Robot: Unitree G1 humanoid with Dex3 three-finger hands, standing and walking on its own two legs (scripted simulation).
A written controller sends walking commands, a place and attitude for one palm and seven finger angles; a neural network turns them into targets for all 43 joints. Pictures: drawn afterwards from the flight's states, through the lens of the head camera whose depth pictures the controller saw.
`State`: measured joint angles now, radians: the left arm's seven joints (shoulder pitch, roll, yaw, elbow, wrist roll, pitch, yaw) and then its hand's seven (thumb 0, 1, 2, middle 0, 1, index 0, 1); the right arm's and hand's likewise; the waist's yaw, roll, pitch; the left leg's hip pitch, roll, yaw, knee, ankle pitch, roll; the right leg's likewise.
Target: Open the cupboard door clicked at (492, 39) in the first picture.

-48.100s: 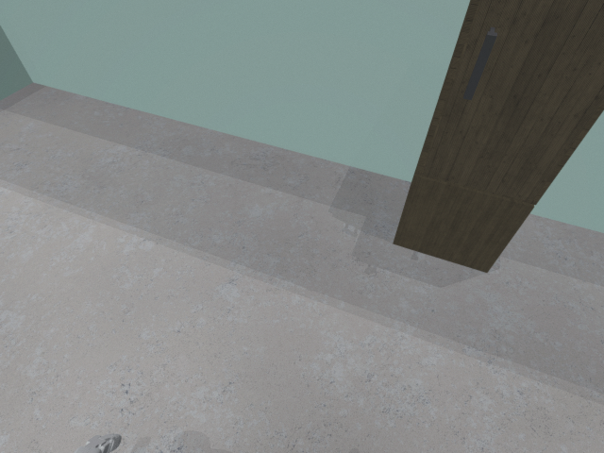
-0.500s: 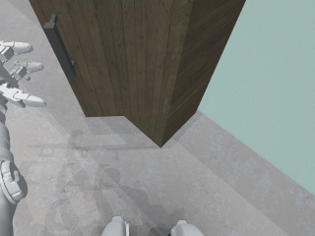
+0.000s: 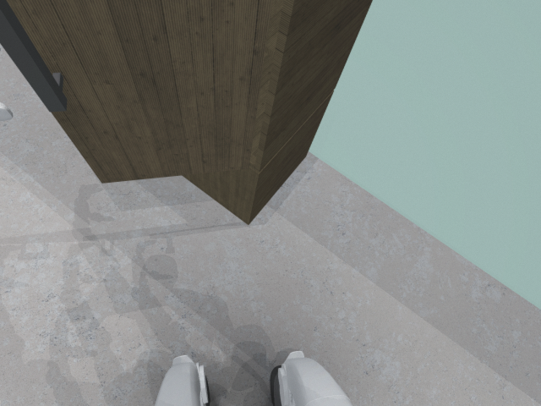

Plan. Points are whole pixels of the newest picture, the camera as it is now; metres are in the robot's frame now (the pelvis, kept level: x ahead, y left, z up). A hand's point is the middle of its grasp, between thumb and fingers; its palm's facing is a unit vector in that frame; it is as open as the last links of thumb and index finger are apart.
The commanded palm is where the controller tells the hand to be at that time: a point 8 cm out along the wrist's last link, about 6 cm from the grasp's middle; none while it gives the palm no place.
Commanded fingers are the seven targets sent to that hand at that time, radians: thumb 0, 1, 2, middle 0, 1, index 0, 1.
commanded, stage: move the hooked fingers beside the handle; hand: left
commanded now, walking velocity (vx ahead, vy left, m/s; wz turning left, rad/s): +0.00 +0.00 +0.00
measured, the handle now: (29, 48) +0.57 +0.25 +0.11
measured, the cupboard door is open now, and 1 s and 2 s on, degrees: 47 47 47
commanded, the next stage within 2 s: slide the fingers in behind the handle in 1.04 s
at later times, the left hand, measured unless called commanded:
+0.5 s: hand out of the picture +0.51 +0.32 +0.12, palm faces +0.07 -1.00 +0.01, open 14.0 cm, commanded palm +0.49 +0.35 +0.11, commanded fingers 0.00 -0.50 0.30 -0.30 -1.20 -0.30 -1.20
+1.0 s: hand out of the picture +0.51 +0.31 +0.12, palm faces +0.07 -1.00 +0.00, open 14.0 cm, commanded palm +0.51 +0.35 +0.11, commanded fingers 0.00 -0.50 0.30 -0.30 -1.20 -0.30 -1.20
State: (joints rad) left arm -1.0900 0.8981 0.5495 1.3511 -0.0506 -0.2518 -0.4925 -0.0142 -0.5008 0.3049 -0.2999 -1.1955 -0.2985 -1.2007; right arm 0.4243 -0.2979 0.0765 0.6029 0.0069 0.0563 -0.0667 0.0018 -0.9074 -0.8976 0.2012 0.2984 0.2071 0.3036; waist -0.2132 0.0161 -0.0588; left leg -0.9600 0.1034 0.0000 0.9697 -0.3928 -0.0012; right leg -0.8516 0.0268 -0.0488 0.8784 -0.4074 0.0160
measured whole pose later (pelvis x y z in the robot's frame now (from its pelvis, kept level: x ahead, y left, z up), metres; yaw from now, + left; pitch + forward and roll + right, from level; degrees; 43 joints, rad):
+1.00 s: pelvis +0.00 +0.00 -0.01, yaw +0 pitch +22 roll -5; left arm -1.06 0.90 0.55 1.33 -0.08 -0.27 -0.51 -0.01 -0.50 0.30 -0.30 -1.20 -0.30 -1.20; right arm 0.41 -0.30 0.08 0.60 0.01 0.08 -0.06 0.00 -0.91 -0.90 0.20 0.30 0.21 0.30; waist -0.20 0.02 -0.06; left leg -0.99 0.11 -0.02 1.01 -0.41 0.00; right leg -0.87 0.03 -0.06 0.90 -0.42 0.02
